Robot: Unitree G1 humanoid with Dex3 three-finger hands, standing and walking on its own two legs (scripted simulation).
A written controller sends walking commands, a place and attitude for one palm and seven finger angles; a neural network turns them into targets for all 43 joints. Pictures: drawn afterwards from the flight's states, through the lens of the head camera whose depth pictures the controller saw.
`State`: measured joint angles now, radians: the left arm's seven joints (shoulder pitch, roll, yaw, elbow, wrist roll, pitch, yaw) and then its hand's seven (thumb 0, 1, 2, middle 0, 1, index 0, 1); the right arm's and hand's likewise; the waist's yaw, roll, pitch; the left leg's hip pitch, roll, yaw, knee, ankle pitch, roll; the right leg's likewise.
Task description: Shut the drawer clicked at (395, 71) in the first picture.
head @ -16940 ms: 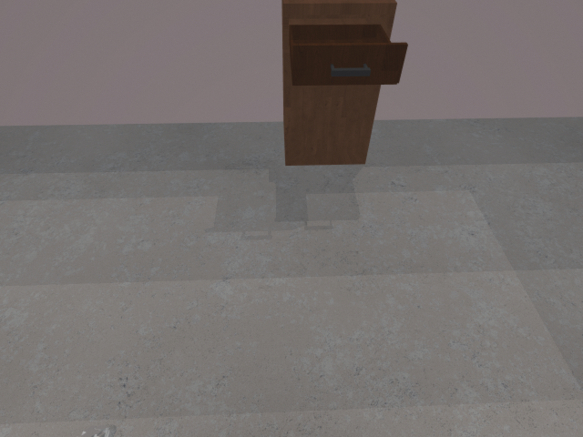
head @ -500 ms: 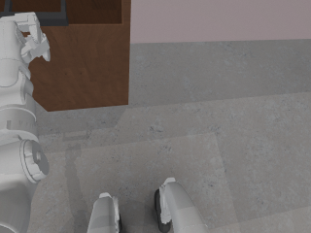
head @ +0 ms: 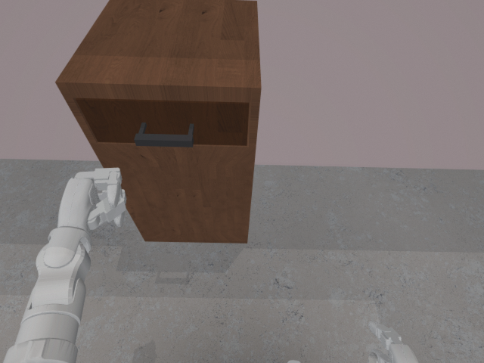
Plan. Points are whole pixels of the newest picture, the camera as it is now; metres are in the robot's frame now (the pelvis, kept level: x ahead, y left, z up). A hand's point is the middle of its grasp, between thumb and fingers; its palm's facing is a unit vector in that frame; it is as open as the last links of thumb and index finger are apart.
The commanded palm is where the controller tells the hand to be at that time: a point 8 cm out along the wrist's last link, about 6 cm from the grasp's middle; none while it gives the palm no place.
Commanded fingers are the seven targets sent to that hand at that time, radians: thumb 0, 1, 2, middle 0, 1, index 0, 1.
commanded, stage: draw the hand back to the body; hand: left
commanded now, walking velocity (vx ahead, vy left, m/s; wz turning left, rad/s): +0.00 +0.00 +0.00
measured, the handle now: (166, 133) +0.62 +0.19 -0.04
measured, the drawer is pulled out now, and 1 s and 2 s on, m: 0.00 0.00 0.00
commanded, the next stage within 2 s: step back with the hand held close in 0.80 s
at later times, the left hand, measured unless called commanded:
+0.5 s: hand (29, 258) +0.22 +0.23 +0.17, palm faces +0.36 -0.87 -0.35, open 3.3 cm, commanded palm +0.16 +0.27 +0.19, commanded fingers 0.00 0.90 0.90 -1.40 -1.60 -1.40 -1.60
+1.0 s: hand out of the picture +0.17 +0.23 +0.20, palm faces +0.42 -0.81 -0.41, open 3.3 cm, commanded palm +0.12 +0.27 +0.21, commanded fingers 0.00 0.90 0.90 -1.40 -1.60 -1.40 -1.60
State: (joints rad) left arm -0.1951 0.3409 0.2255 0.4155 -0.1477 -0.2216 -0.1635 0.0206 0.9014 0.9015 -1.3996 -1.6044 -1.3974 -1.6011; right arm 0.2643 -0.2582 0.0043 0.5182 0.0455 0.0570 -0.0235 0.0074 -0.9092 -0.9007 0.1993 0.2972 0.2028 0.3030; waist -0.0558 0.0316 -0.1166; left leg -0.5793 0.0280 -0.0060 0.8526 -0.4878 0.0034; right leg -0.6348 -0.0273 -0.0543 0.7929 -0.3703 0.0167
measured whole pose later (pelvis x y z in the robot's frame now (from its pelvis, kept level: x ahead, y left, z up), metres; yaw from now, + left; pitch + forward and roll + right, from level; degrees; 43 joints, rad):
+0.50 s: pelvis +0.01 +0.00 +0.04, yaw +1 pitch -3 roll -1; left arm 0.36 0.31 0.21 -0.29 -0.05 -0.04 0.09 0.02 0.90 0.90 -1.40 -1.60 -1.40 -1.60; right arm 0.20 -0.22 0.05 0.58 0.00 -0.07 -0.07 0.01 -0.91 -0.90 0.20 0.30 0.20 0.30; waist 0.06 0.07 -0.01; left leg -0.07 0.01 0.00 0.44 -0.32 0.00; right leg -0.14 -0.03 -0.06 0.43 -0.24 0.02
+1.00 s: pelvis -0.01 -0.01 +0.04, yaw +1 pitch -4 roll -1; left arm 0.51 0.32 0.32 -0.43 -0.04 -0.14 0.10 0.02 0.89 0.90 -1.41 -1.60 -1.40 -1.60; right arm 0.23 -0.22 0.03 0.61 -0.01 -0.12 -0.08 0.01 -0.91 -0.90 0.20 0.30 0.20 0.30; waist 0.04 0.08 0.01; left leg -0.08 0.03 0.00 0.45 -0.30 -0.01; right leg -0.13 -0.01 -0.06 0.40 -0.20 0.01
